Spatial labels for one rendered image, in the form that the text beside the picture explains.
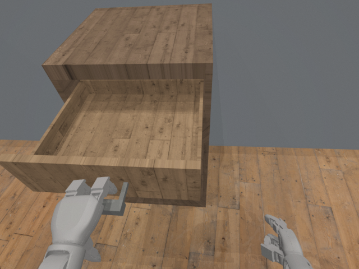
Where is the right robot hand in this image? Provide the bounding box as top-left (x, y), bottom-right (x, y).
top-left (261, 214), bottom-right (303, 266)

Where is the robot right forearm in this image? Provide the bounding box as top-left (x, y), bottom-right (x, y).
top-left (283, 254), bottom-right (313, 269)

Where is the drawer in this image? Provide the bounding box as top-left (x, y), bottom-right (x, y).
top-left (0, 79), bottom-right (204, 201)

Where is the left robot hand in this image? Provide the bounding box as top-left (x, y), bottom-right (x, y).
top-left (51, 177), bottom-right (117, 262)

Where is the cabinet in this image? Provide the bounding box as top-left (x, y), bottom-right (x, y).
top-left (42, 3), bottom-right (213, 207)

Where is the handle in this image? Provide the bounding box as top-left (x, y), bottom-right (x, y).
top-left (102, 182), bottom-right (129, 216)

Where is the robot left forearm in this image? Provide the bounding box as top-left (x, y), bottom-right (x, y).
top-left (38, 242), bottom-right (86, 269)

